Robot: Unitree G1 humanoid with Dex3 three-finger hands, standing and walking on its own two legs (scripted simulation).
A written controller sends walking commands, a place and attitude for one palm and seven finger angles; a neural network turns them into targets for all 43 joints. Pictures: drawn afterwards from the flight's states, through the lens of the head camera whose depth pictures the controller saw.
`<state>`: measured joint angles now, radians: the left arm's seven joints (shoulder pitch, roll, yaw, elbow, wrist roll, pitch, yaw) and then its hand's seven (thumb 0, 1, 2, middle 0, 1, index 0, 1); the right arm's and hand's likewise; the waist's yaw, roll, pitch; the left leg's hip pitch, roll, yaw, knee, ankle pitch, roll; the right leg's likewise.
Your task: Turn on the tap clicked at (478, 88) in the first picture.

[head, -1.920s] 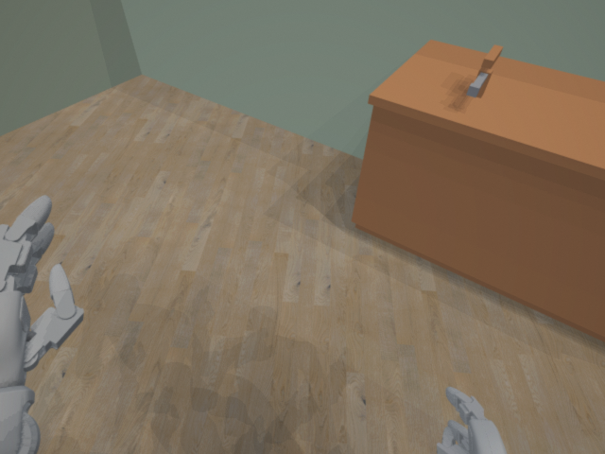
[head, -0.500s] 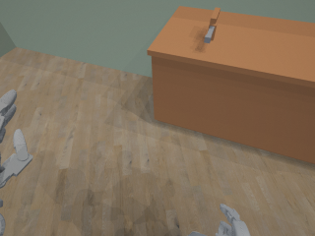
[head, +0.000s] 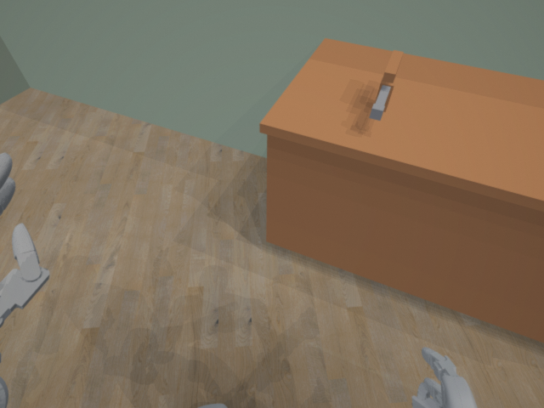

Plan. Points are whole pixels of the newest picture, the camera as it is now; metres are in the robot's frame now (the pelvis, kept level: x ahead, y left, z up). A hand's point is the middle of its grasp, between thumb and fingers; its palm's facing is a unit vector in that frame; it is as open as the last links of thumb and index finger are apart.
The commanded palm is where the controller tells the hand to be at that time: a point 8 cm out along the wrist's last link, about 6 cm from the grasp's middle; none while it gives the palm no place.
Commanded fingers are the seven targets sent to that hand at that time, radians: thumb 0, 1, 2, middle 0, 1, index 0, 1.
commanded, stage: turn to face it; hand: left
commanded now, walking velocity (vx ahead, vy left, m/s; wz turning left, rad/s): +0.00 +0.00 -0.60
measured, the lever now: (377, 112) +0.79 -0.18 +0.01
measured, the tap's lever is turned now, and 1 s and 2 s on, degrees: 0 0 0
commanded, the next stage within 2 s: take the last steps up to it in 1.10 s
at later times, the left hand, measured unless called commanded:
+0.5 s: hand (204, 227) +0.27 +0.11 +0.17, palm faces +0.20 -0.85 -0.49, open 7.4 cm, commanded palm +0.22 +0.17 +0.19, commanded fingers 0.00 0.90 0.90 -0.20 -0.30 -0.20 -0.30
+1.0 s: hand (244, 238) +0.26 +0.06 +0.19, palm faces -0.02 -0.92 -0.38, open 7.4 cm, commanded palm +0.23 +0.11 +0.19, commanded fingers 0.00 0.90 0.90 -0.20 -0.30 -0.20 -0.30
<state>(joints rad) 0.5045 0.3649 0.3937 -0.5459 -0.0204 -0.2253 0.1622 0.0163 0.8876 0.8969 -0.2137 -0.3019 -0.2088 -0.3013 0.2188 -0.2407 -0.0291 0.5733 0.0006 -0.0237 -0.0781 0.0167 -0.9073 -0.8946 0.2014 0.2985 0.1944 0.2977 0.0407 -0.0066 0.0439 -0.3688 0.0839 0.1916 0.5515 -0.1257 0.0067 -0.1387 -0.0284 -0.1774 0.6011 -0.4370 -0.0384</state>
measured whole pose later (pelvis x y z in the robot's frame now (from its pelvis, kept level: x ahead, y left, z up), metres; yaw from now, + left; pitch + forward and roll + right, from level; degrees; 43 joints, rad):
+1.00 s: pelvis -0.04 -0.05 +0.01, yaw -29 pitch -1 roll +0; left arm 0.46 0.36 0.35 -0.48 -0.02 -0.19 0.14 0.02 0.89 0.90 -0.21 -0.30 -0.21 -0.30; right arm 0.24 -0.18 0.00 0.54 0.01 -0.02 -0.04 0.02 -0.91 -0.89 0.20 0.30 0.20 0.30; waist 0.03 -0.01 0.01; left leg -0.24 0.08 0.08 0.52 -0.26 -0.02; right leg -0.44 0.06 0.01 0.89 -0.41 0.02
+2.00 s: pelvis -0.10 -0.10 +0.02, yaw -35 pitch +0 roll +1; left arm 0.47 0.33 0.34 -0.44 0.00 -0.24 0.13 0.02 0.89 0.90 -0.21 -0.30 -0.21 -0.30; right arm 0.18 -0.21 0.00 0.67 0.00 -0.04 -0.04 0.02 -0.90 -0.89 0.21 0.30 0.20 0.30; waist -0.01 0.03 0.06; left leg -0.51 0.07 0.05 1.09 -0.33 -0.02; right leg -0.25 -0.04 -0.13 0.50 -0.25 -0.05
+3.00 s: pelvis +0.14 -0.19 +0.00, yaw -37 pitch -1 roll +1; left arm 0.48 0.41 0.40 -0.59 -0.02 -0.26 0.17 0.02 0.89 0.90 -0.22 -0.30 -0.21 -0.30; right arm 0.22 -0.25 -0.07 0.59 0.01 -0.06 -0.08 0.02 -0.91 -0.89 0.20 0.30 0.19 0.30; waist -0.01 -0.04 0.06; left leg -0.31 0.07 0.14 0.56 -0.22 0.01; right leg -0.22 -0.10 -0.13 0.66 -0.40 0.01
